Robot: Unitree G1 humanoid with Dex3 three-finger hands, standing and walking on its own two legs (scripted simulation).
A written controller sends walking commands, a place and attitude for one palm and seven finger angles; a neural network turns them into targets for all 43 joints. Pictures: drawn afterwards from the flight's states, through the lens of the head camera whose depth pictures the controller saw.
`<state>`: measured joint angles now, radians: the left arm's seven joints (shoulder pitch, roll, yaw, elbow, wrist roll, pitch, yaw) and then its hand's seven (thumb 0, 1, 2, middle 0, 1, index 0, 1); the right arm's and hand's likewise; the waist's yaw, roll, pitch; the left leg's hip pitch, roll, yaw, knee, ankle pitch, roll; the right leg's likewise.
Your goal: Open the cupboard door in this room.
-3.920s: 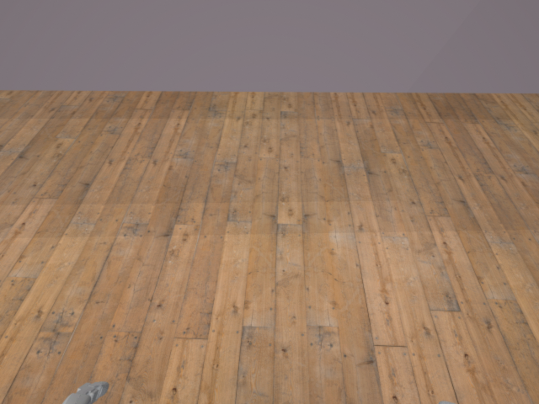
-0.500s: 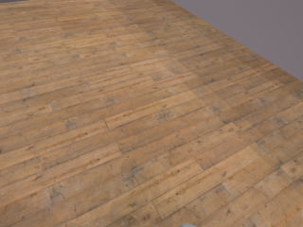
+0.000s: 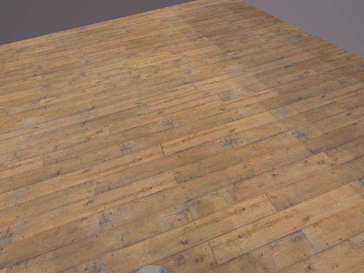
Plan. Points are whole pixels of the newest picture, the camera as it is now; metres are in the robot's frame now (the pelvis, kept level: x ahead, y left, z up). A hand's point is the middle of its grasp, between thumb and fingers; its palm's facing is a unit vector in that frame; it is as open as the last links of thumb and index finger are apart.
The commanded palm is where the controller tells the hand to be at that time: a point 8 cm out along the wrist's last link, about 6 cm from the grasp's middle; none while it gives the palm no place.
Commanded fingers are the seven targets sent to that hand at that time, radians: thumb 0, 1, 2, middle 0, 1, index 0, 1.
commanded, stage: turn or walk to find it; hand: left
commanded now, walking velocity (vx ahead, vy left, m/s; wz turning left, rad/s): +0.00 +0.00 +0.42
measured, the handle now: out of the picture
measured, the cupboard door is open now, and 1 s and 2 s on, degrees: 0 0 0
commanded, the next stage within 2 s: none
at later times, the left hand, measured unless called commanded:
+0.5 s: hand out of the picture -0.08 +0.27 -0.19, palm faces +0.30 -0.93 -0.23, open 7.4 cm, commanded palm none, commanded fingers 0.00 0.90 0.90 -0.20 -0.30 -0.20 -0.30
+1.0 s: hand out of the picture -0.05 +0.21 -0.14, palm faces +0.40 -0.87 -0.27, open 7.4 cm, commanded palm none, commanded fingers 0.00 0.90 0.90 -0.20 -0.30 -0.20 -0.30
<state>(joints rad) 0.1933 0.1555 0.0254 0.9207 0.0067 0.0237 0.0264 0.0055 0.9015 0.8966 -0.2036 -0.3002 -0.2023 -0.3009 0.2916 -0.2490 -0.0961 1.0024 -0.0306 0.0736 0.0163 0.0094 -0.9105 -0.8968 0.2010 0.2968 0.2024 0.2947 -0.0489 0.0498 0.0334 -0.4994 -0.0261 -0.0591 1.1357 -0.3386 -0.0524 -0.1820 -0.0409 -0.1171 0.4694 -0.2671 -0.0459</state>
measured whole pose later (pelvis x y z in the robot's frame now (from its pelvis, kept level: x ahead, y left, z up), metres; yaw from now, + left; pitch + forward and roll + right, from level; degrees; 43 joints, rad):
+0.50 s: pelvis -0.04 +0.06 +0.00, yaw +13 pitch -1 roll -1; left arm 0.27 0.26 0.07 1.01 0.02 0.08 0.02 0.01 0.91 0.90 -0.20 -0.30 -0.20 -0.30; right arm 0.12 -0.19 -0.03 0.94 -0.02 0.02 0.00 0.01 -0.91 -0.90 0.20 0.30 0.20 0.29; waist 0.04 -0.05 0.06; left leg -0.22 -0.01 0.03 0.50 -0.26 0.05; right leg -0.44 -0.11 -0.07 1.06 -0.44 0.07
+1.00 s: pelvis -0.07 +0.00 +0.00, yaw +24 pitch -1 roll +2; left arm 0.18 0.16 0.03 0.91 0.01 0.03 0.02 0.00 0.90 0.90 -0.20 -0.30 -0.20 -0.30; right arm 0.29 -0.24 -0.09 1.00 -0.03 0.08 0.02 0.01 -0.91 -0.90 0.20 0.30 0.20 0.29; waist -0.04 0.05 0.04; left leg -0.50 -0.06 -0.06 1.02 -0.38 -0.03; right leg -0.21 -0.05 -0.10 0.51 -0.28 -0.02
